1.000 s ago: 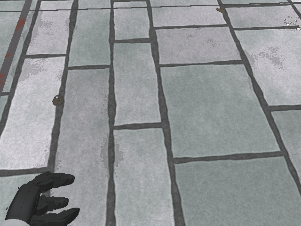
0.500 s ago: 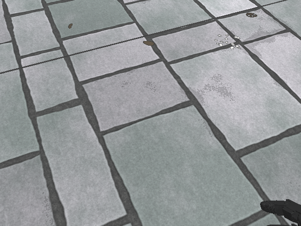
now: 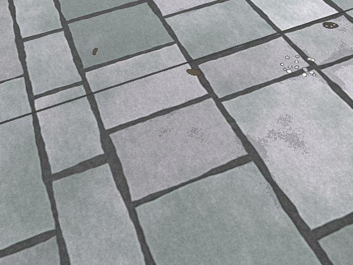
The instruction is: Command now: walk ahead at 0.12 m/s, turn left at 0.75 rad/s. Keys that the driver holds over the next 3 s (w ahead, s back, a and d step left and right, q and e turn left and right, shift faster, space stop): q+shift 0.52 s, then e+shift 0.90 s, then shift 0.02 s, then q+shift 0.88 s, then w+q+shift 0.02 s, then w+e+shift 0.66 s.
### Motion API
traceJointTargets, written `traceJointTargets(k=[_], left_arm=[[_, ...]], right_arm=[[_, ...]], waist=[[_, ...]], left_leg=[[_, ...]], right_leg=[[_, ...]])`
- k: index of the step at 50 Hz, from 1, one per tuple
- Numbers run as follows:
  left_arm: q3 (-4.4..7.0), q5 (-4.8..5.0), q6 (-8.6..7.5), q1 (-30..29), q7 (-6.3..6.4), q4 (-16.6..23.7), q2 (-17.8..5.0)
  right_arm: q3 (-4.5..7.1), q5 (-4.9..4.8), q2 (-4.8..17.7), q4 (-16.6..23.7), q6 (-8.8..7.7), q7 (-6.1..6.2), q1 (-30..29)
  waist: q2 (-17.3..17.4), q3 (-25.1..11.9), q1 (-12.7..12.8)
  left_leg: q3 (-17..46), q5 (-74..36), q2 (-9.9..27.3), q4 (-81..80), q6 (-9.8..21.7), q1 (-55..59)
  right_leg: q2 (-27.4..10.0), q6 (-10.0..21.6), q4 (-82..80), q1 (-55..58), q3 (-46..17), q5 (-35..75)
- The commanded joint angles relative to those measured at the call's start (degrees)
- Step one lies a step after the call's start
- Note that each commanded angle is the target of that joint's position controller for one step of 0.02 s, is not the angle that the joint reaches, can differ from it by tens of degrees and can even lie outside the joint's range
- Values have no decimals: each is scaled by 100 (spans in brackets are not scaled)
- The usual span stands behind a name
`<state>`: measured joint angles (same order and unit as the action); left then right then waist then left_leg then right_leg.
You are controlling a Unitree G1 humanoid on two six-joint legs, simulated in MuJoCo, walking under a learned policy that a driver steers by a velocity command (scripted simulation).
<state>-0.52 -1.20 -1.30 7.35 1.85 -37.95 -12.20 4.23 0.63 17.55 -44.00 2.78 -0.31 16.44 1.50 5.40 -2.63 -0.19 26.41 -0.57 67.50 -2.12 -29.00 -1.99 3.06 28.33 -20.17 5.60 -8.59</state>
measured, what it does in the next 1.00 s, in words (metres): steps on the spot, turning left: left foot, then right foot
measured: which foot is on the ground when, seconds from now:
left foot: up 0.00-0.22, down 0.24-0.68, up 0.70-1.00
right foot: down 0.00-0.22, up 0.24-0.66, down 0.68-1.00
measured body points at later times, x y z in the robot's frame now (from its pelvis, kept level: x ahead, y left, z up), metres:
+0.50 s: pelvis +0.03 +0.04 +0.00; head +0.07 +0.08 +0.45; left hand +0.04 +0.35 -0.11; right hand +0.29 -0.17 -0.08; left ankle +0.04 +0.12 -0.74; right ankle +0.13 -0.09 -0.68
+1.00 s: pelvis +0.05 +0.02 +0.01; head +0.10 +0.02 +0.45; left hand +0.03 +0.33 -0.10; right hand +0.29 -0.18 -0.10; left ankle -0.02 +0.13 -0.71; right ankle +0.13 -0.05 -0.74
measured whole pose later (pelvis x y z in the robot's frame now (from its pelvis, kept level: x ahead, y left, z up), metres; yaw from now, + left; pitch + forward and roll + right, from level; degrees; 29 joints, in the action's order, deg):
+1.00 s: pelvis +0.05 +0.02 +0.01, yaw +18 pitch +2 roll +2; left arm 5.5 -0.3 3.3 14.3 -1.2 -41.8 -17.8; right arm 2.6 0.3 17.8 -39.1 2.4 1.6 6.9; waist 0.7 3.9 2.3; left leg 6.0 25.5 -5.2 41.3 -1.8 -18.5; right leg 6.8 1.6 25.1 -18.3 -14.3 -7.6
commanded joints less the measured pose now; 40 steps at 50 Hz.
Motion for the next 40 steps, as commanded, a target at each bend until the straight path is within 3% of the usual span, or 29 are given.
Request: traceJointTargets(k=[1, 4, 6, 8, 10, 11, 12, 13, 14, 15, 16, 18, 21, 25, 27, 31, 32, 33, 34, 35, 36, 37, 38, 40], left_arm=[[278, -38, -96, 112, 65, 309, -748], [338, -80, -78, 20, 29, 303, -805], [423, -92, -49, 80, -15, 301, -968], [506, -67, 3, 281, -77, 273, -1123], [572, -3, 85, 348, -127, 255, -1229], [595, -19, 148, 607, -158, 173, -1186], [548, -41, 241, 917, -214, 220, -917], [466, -84, 365, 427, -131, 693, -824], [478, -89, 417, 130, -79, 689, -988], [479, 0, 390, 178, -66, 633, -957], [490, 18, 323, 257, -56, 513, -978], [534, -104, 298, 464, -72, 335, -1094], [477, -37, 340, 372, -104, 337, -950], [424, -13, 339, 87, -86, 414, -923], [420, 12, 310, 201, -77, 343, -957], [386, 99, 294, 499, -47, 184, -906], [355, 99, 290, 628, -55, 131, -810], [284, 63, 265, 727, -63, 67, -611], [211, -29, 220, 449, -53, 115, -580], [257, -99, 173, 20, -56, 297, -1067], [353, -53, 185, 38, -139, 224, -1338], [407, 14, 199, 17, -218, 169, -1351], [483, 58, 222, 188, -245, 90, -1469], [613, 98, 260, 604, -223, -23, -1632]], right_arm=[[104, 16, 206, 374, 163, -72, 500], [46, -4, 119, 662, 237, -216, -9], [51, -28, 204, 816, 261, -287, -284], [79, -37, 310, 965, 268, -319, -534], [118, -19, 371, 1012, 216, -324, -489], [170, 37, 522, 881, 145, -275, -162], [291, 78, 1162, 883, 46, -143, 18], [487, 85, 1868, 1090, 23, -103, 124], [491, 39, 1644, 1006, 52, -77, 348], [398, 36, 1407, 1021, 82, -32, -16], [346, 29, 1211, 1099, 117, 1, -491], [262, -33, 949, 1222, 124, 22, -857], [310, -32, 1040, 1122, 86, -36, -541], [373, 18, 1143, 1100, 103, -62, -352], [364, 45, 1123, 1099, 96, -72, -435], [172, 88, 749, 992, 61, -57, -567], [107, 53, 643, 948, 62, -32, -648], [-9, -1, 428, 908, 54, 14, -746], [-134, 35, 128, 803, 25, 52, -509], [-146, 74, 103, 745, 17, 61, -55], [-37, 83, 515, 736, 60, 107, -271], [5, 91, 679, 724, 42, 125, -441], [19, 79, 678, 724, 5, 121, -627], [29, 62, 644, 794, -31, 88, -756]], waist=[[-888, -1086, -19], [-1074, -991, 26], [-1126, -984, 111], [-1075, -940, 235], [-823, -903, 146], [-248, -935, 46], [1518, -642, 108], [1817, -626, -87], [993, -797, -269], [870, -600, -23], [712, -507, 193], [697, -794, 309], [309, -992, 202], [480, -931, 14], [515, -1007, 57], [709, -1173, 106], [638, -1163, 224], [491, -1128, 365], [-38, -1021, 191], [-1066, -905, -169], [-1281, -617, -51], [-1176, -370, -20], [-1207, -282, 135], [-1186, -407, 316]], left_leg=[[28, -393, 271, -149, -48, -2], [-130, -949, 405, -1337, 68, 494], [-314, -955, 349, -1920, 156, 877], [-503, -747, 272, -2393, 237, 1067], [-608, -886, 127, -3236, 377, 1571], [-246, -1178, 99, -3829, 490, 2078], [1705, -2422, 1365, -4851, 813, 2348], [3479, -3811, 2279, -4950, 1804, 2217], [3028, -3475, 2078, -4918, 1983, 2340], [2537, -3077, 1686, -4881, 1819, 2102], [2122, -2749, 1249, -4875, 1563, 1928], [1809, -3375, 880, -4702, 1422, 1890], [2057, -3388, 813, -4597, 1438, 2059], [2756, -2447, 788, -4638, 1520, 2116], [2810, -2493, 807, -4580, 1489, 2082], [2576, -3523, 771, -4361, 1272, 1634], [2526, -3354, 735, -4318, 1169, 1478], [2419, -2730, 622, -4310, 960, 1171], [2113, -1803, 359, -4163, 653, 1023], [1259, -621, -272, -3489, 410, 822], [756, -133, -429, -3578, 319, 1266], [615, -331, -373, -3416, 283, 1331], [491, -436, -491, -3222, 252, 1127], [466, -111, -541, -2401, 126, 442]], right_leg=[[-1679, 979, -974, 811, -760, 2846], [-1583, 737, -1014, 478, -204, 1658], [-1665, 601, -909, 396, -20, 1079], [-1838, 484, -680, 518, 47, 698], [-1795, 166, -73, 418, 290, 114], [-1537, -148, 714, 106, 494, -586], [-831, -600, 2415, -945, 989, -2471], [58, -841, 3359, -2073, 23, -3271], [-109, -809, 3817, -2115, -578, -2894], [-150, -747, 3716, -2056, -744, -2284], [-206, -716, 3480, -1885, -810, -1708], [-65, -703, 3531, -1525, -732, -1286], [84, -697, 3078, -1423, -816, -1297], [287, -619, 2263, -1358, -1005, -1326], [335, -538, 1937, -1081, -990, -1285], [322, -335, 1167, 201, -653, -1308], [294, -259, 617, 628, -600, -1004], [208, -162, -337, 1259, -649, -419], [-219, -62, -1103, 1486, -1411, -295], [-1222, 221, -1580, 1305, -2909, -146], [-1524, 720, -1571, 330, -3338, 160], [-1194, 696, -1487, 244, -3223, 4], [-948, 621, -1349, 403, -3099, -4], [-808, 675, -1125, 1084, -3185, 699]])
Next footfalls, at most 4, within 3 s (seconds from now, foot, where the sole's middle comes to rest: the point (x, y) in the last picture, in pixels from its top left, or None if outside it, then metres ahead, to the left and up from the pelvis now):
0.24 left None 0.07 0.14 -0.77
0.68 right None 0.16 -0.03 -0.77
1.08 left None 0.05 0.13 -0.77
1.52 right None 0.06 -0.09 -0.77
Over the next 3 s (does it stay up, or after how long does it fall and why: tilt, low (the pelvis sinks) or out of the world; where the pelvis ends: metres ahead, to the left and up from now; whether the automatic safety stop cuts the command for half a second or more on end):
stays up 0.36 0.14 -0.02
